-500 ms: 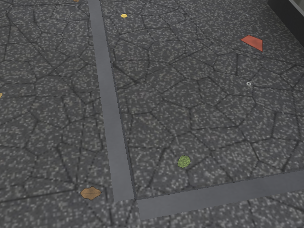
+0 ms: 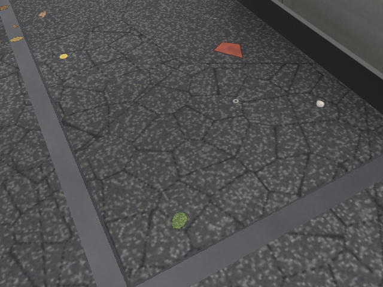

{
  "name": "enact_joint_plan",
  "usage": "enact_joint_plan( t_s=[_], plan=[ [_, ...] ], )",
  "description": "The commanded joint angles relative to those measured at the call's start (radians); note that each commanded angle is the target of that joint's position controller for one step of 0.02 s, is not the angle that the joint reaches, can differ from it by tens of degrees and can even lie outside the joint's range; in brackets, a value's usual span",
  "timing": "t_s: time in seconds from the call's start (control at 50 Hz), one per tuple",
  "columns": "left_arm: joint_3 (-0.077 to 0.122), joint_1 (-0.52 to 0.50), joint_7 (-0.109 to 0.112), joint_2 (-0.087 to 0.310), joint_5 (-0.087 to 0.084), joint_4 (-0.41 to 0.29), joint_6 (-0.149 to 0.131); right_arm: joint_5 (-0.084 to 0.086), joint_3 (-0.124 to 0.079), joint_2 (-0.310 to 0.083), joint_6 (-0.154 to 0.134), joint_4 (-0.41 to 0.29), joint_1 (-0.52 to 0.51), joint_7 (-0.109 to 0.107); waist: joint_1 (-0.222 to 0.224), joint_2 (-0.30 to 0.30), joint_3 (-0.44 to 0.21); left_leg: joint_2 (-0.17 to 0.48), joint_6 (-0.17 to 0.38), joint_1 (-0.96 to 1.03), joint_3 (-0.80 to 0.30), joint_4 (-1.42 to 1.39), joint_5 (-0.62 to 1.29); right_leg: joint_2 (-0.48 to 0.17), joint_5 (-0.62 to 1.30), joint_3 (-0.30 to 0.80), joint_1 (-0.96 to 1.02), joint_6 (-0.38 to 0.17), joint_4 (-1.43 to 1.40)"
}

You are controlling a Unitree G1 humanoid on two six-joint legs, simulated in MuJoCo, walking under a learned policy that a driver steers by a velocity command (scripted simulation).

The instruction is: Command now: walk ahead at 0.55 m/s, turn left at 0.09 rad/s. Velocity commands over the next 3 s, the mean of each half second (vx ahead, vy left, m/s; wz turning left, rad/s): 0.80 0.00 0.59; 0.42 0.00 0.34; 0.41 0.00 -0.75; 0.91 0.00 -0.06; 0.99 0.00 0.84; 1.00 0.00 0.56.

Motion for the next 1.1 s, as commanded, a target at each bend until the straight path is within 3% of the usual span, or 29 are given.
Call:
enact_joint_plan(
  t_s=[0.02, 0.06, 0.14, 0.3, 0.36, 0.4, 0.42, 0.44, 0.46, 0.48, 0.5, 0.52, 0.56, 0.58, 0.6, 0.64, 0.68, 0.74, 0.78, 0.82, 0.84, 0.86, 0.88, 0.9, 0.92, 0.94, 1.0, 1.06, 1.1],
  plan=[
    [0.042, 0.0, 0.009, 0.142, 0.021, -0.048, -0.06, 0.001, -0.02, -0.094, -0.032, -0.07, -0.066, 0.007, 0.038, -0.172, 0.053, 0.058, -0.013, -0.36, -0.1, 0.047, 0.212, -0.272, -0.27, 0.309, 0.183, -0.138, -0.36],
    [0.045, 0.043, 0.011, 0.138, 0.033, -0.03, -0.081, 0.017, -0.013, -0.065, -0.021, -0.066, -0.066, -0.003, 0.051, -0.14, 0.068, 0.03, -0.034, -0.397, -0.161, 0.046, 0.298, -0.27, -0.176, 0.205, 0.182, -0.118, -0.379],
    [0.045, 0.081, 0.014, 0.135, 0.034, 0.007, -0.093, 0.006, -0.011, -0.051, -0.012, -0.07, -0.062, -0.007, 0.049, -0.133, 0.091, 0.017, -0.066, -0.443, -0.17, -0.012, 0.437, -0.272, -0.031, 0.044, 0.198, -0.086, -0.4],
    [0.048, 0.136, 0.018, 0.166, 0.024, 0.076, -0.07, 0.013, 0.034, 0.014, -0.024, -0.141, -0.23, 0.055, 0.1, -0.078, 0.217, 0.033, 0.031, -0.401, 0.005, -0.302, 0.466, -0.292, 0.257, -0.197, 0.316, -0.039, -0.405],
    [0.06, 0.109, 0.03, 0.236, 0.025, 0.077, -0.036, 0.023, 0.019, -0.03, -0.018, -0.167, -0.184, 0.059, 0.029, -0.154, 0.123, -0.076, 0.104, -0.202, 0.135, -0.335, 0.288, -0.302, 1.076, -0.249, 0.389, -0.026, -0.198],
    [0.07, 0.068, 0.034, 0.29, 0.016, 0.063, -0.021, 0.032, -0.031, -0.142, 0.001, -0.124, 0.099, 0.047, -0.136, -0.21, -0.06, -0.165, 0.165, 0.181, 0.159, -0.306, 0.164, -0.305, 1.401, -0.248, 0.317, -0.022, 0.196],
    [0.062, 0.048, 0.035, 0.274, 0.007, 0.046, -0.037, 0.03, -0.078, -0.226, 0.016, -0.071, 0.318, 0.029, -0.248, -0.145, -0.167, -0.181, 0.206, 0.572, 0.065, -0.384, 0.187, -0.257, 1.214, -0.233, 0.077, 0.009, 0.506],
    [0.003, 0.146, 0.021, 0.058, 0.037, 0.003, -0.071, 0.026, -0.087, -0.305, 0.021, -0.041, 0.316, 0.012, -0.1, 0.227, -0.165, 0.032, 0.337, 0.86, -0.403, -0.485, -0.084, -0.054, -0.074, -0.166, -0.39, 0.076, 0.941],
    [-0.022, 0.098, 0.019, 0.065, -0.007, -0.056, -0.128, 0.006, -0.073, -0.273, -0.009, -0.094, 0.313, 0.017, -0.103, 0.227, -0.383, 0.192, 0.484, 0.993, -0.97, -0.751, -0.397, 0.072, -0.249, 0.115, -0.572, 0.067, 1.146],
    [-0.001, -0.069, 0.016, 0.166, -0.031, -0.096, -0.16, -0.007, -0.053, -0.179, -0.03, -0.092, 0.317, 0.017, -0.162, 0.085, -0.27, 0.183, 0.383, 0.925, -0.944, -0.843, -0.371, 0.001, -0.135, 0.196, -0.656, 0.02, 1.095],
    [-0.007, -0.107, 0.016, 0.154, -0.039, -0.123, -0.173, -0.016, -0.046, -0.162, -0.044, -0.087, 0.29, 0.018, -0.112, -0.01, -0.16, 0.163, 0.349, 0.775, -0.863, -0.849, -0.284, -0.034, -0.077, 0.187, -0.64, 0.0, 1.001],
    [-0.012, -0.1, 0.02, 0.135, -0.013, -0.108, -0.175, -0.018, -0.038, -0.138, -0.051, -0.101, 0.211, 0.018, -0.046, -0.115, -0.083, 0.128, 0.328, 0.596, -0.753, -0.84, -0.163, -0.074, -0.041, 0.183, -0.57, 0.002, 0.911],
    [0.003, -0.045, 0.015, 0.151, 0.018, -0.088, -0.146, -0.036, -0.025, -0.115, -0.05, -0.149, 0.065, 0.006, 0.054, -0.063, 0.012, 0.047, 0.331, 0.367, -0.595, -0.855, 0.188, -0.093, -0.024, 0.189, -0.453, 0.042, 0.82],
    [0.009, -0.036, 0.013, 0.166, 0.029, -0.083, -0.13, -0.025, -0.025, -0.113, -0.047, -0.155, 0.032, -0.002, 0.072, -0.056, 0.04, 0.032, 0.328, 0.306, -0.531, -0.859, 0.374, -0.102, -0.036, 0.171, -0.432, 0.071, 0.757],
    [0.01, -0.036, 0.01, 0.17, 0.039, -0.08, -0.115, -0.016, -0.019, -0.103, -0.044, -0.153, 0.009, -0.013, 0.083, -0.065, 0.062, 0.016, 0.304, 0.221, -0.432, -0.859, 0.541, -0.111, -0.024, 0.128, -0.389, 0.096, 0.668],
    [-0.007, -0.113, 0.009, 0.119, 0.063, -0.105, -0.105, -0.013, -0.014, -0.109, -0.036, -0.132, -0.005, -0.04, 0.062, -0.052, 0.097, -0.072, 0.246, 0.072, -0.266, -0.82, 0.803, -0.065, 0.139, 0.024, -0.315, 0.134, 0.467],
    [-0.026, -0.185, 0.001, 0.055, 0.062, -0.108, -0.108, -0.007, -0.013, -0.101, -0.016, -0.086, 0.074, -0.058, -0.009, -0.013, 0.033, -0.143, 0.168, 0.045, -0.18, -0.765, 0.761, 0.002, 0.412, -0.029, -0.174, 0.137, 0.225],
    [-0.014, -0.289, -0.012, 0.069, 0.037, -0.143, -0.113, -0.004, -0.016, -0.107, 0.0, -0.029, 0.18, -0.066, -0.084, 0.048, -0.003, -0.093, 0.13, 0.166, -0.263, -0.741, 0.572, 0.043, 0.616, 0.003, -0.141, 0.11, 0.039],
    [0.007, -0.28, -0.014, 0.115, 0.039, -0.142, -0.119, -0.01, -0.012, -0.082, 0.005, -0.015, 0.172, -0.075, -0.063, 0.071, -0.015, -0.055, 0.113, 0.289, -0.323, -0.648, 0.543, 0.029, 0.598, 0.053, -0.162, 0.077, -0.015],
    [0.032, -0.093, -0.021, 0.153, 0.036, -0.072, -0.13, -0.03, -0.011, -0.075, 0.007, -0.028, 0.104, -0.077, 0.035, 0.087, -0.087, -0.045, 0.088, 0.389, -0.301, -0.485, 0.709, 0.032, 0.583, 0.028, -0.065, 0.051, -0.035],
    [0.039, 0.055, -0.025, 0.164, 0.038, -0.023, -0.135, -0.035, -0.003, -0.061, 0.006, -0.044, 0.052, -0.069, 0.114, 0.059, -0.151, -0.082, 0.05, 0.39, -0.241, -0.282, 0.727, 0.004, 0.696, 0.02, 0.071, 0.035, -0.063],
    [0.033, 0.109, -0.026, 0.201, 0.057, -0.008, -0.135, -0.059, 0.018, 0.011, 0.007, -0.054, 0.171, -0.056, 0.051, -0.173, -0.305, -0.17, -0.01, 0.19, -0.198, 0.092, 0.182, -0.2, 1.081, 0.265, 0.377, -0.086, 0.059],
    [0.02, 0.08, -0.032, 0.178, 0.062, 0.0, -0.122, -0.037, 0.032, 0.021, 0.008, 0.0, 0.412, -0.034, -0.046, -0.359, -0.442, -0.227, -0.077, -0.026, -0.194, 0.345, -0.285, -0.413, 1.069, 0.702, 0.588, -0.307, 0.026],
    [0.033, 0.041, -0.031, 0.172, 0.026, -0.032, -0.101, -0.029, 0.02, -0.081, 0.017, 0.005, 0.359, -0.027, 0.004, -0.231, -0.437, -0.166, -0.091, -0.1, -0.228, 0.417, -0.202, -0.393, 0.693, 0.799, 0.544, -0.321, -0.045],
    [0.034, -0.038, -0.023, 0.16, 0.01, -0.073, -0.077, -0.029, 0.005, -0.132, 0.029, -0.049, 0.16, -0.031, 0.046, -0.098, -0.309, -0.145, -0.088, -0.139, -0.21, 0.416, -0.132, -0.327, 0.369, 0.718, 0.398, -0.267, -0.088],
    [0.028, -0.079, -0.018, 0.157, 0.011, -0.086, -0.059, -0.042, 0.003, -0.13, 0.039, -0.091, 0.028, -0.04, 0.049, 0.001, -0.188, -0.141, -0.078, -0.163, -0.189, 0.368, -0.085, -0.275, 0.202, 0.66, 0.215, -0.226, -0.145],
    [0.035, -0.108, -0.001, 0.168, 0.021, -0.088, -0.03, -0.053, 0.015, -0.065, 0.051, -0.121, 0.01, -0.056, -0.016, -0.057, -0.062, -0.116, -0.053, -0.06, -0.189, 0.089, -0.02, -0.136, 0.083, 0.541, -0.055, -0.153, -0.217],
    [0.049, -0.08, 0.013, 0.179, 0.019, -0.082, -0.006, -0.052, 0.025, -0.022, 0.039, -0.106, -0.001, -0.068, -0.01, -0.126, -0.111, -0.15, -0.071, 0.025, -0.158, -0.147, -0.041, -0.099, 0.228, 0.498, -0.07, -0.153, -0.199],
    [0.065, -0.076, 0.024, 0.206, 0.005, -0.088, 0.015, -0.046, 0.021, -0.031, 0.044, -0.1, -0.02, -0.068, -0.003, -0.139, -0.142, -0.158, -0.08, 0.061, -0.176, -0.229, 0.026, -0.097, 0.106, 0.523, -0.068, -0.142, -0.203]
  ],
)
